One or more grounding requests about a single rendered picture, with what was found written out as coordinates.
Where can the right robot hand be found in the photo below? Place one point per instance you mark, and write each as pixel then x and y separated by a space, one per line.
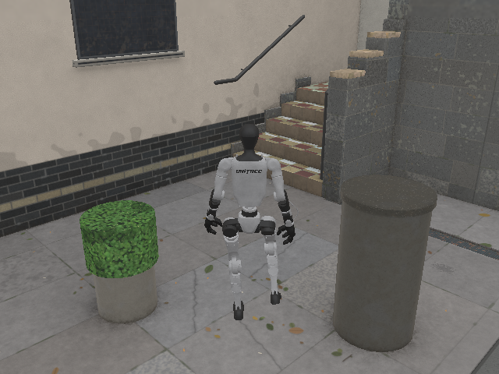
pixel 290 233

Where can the left robot forearm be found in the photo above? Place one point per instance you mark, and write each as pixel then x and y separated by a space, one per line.
pixel 213 207

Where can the robot right thigh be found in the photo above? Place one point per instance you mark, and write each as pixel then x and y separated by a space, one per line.
pixel 268 230

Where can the right robot forearm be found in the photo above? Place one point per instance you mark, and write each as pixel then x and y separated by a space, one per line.
pixel 286 211

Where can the left robot shin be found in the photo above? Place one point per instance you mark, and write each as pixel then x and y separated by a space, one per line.
pixel 236 285

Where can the left robot hand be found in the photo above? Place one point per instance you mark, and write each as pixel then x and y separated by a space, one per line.
pixel 214 222

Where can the robot left upper arm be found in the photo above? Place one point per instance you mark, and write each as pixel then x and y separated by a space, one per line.
pixel 221 176

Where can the robot right upper arm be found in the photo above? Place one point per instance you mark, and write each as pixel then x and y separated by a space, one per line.
pixel 277 178

